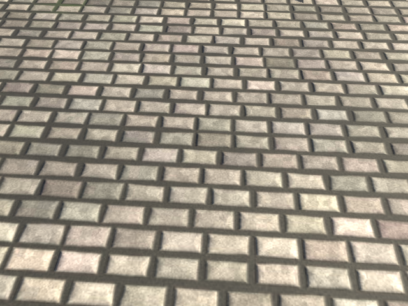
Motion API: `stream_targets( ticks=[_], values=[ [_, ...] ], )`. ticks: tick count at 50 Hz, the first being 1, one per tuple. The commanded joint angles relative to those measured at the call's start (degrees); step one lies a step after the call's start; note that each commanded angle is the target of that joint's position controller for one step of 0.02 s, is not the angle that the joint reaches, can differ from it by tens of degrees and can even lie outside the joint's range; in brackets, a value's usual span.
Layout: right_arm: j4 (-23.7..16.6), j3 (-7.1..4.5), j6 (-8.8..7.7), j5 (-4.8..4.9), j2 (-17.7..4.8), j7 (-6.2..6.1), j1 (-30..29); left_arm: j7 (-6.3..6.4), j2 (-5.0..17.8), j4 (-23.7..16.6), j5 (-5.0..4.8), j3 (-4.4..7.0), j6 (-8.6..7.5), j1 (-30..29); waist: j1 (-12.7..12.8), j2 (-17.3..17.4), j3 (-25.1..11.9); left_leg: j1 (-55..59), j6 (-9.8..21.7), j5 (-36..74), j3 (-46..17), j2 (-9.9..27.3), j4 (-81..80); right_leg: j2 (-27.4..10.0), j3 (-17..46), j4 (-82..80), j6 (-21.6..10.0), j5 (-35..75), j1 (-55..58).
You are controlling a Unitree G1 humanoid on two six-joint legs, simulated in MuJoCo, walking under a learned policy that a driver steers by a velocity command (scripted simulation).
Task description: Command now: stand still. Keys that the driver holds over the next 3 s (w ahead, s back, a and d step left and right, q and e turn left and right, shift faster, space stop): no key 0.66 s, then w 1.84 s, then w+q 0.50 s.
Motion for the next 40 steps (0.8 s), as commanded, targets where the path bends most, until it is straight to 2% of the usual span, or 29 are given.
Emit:
stream_targets(
  ticks=[1, 16, 33, 34, 35, 37, 38, 40],
  values=[
    [-0.92, -0.97, -0.36, 0.01, -6.16, -0.25, 1.84, 0.26, 6.13, -1.14, -0.05, 1.02, -0.51, 0.62, 0.04, 0.08, -0.35, -0.23, 0.85, 8.02, 0.44, -0.17, -3.78, -2.10, 1.67, -5.43, -1.24, 10.38, -1.49],
    [1.14, -0.30, -0.39, 0.07, -4.30, -0.44, 4.88, 0.49, 4.98, 2.73, -0.21, 0.33, -0.35, 2.55, 0.39, 0.21, 0.48, -1.19, 1.17, 7.03, 0.66, -0.68, -3.90, -1.69, 0.92, -5.68, -0.91, 9.06, -2.12],
    [1.90, 0.16, -0.44, 0.17, -2.66, -0.52, 7.90, 0.71, 3.58, 4.89, -0.31, -0.21, -0.26, 4.99, 0.60, 0.35, 1.17, -2.08, 1.57, 6.34, 0.64, -1.07, -3.93, -1.48, 0.37, -5.59, -0.56, 8.31, -2.81],
    [2.51, 0.30, -0.37, 0.18, -1.99, -0.55, 9.10, 0.77, 3.06, 5.51, -0.30, -0.33, -0.18, 6.09, 0.62, 0.17, -0.21, -1.55, 1.73, 0.98, 1.43, -1.80, -3.84, -0.95, -0.14, -5.91, -0.72, 2.28, -2.29],
    [2.65, 0.14, -0.25, 0.54, -2.15, -0.69, 9.43, 0.93, 3.74, 5.64, -0.66, -0.04, -0.02, 6.41, 0.71, -0.21, 0.55, -2.64, 2.35, -7.53, 2.53, -3.03, -2.50, -0.21, -0.42, -5.73, -1.48, -8.14, -3.38],
    [1.56, -0.21, -0.51, 0.90, -2.95, -0.95, 8.42, 1.12, 5.30, 4.97, -1.18, 0.59, -0.18, 6.58, 1.09, -1.13, 5.19, -8.00, 4.19, -21.95, 2.09, -3.28, -0.61, -1.43, 1.96, -6.76, -3.73, -25.76, -8.47],
    [0.97, -0.12, -1.11, 0.99, -2.35, -0.83, 8.11, 1.00, 5.51, 4.69, -1.34, 0.74, -0.71, 6.99, 1.25, -2.11, 7.10, -10.42, 4.86, -22.93, 1.52, -2.91, 0.56, -3.22, 4.52, -7.80, -4.88, -28.68, -9.48],
    [-0.15, 0.10, -2.87, 1.10, -0.78, -0.08, 7.09, 0.50, 6.69, 4.99, -1.80, 1.36, -2.11, 10.25, 2.50, -5.42, 7.35, -14.75, 5.16, -17.61, 2.04, -2.95, 6.10, -8.43, 12.25, -10.78, -7.89, -30.33, -6.27]
  ],
)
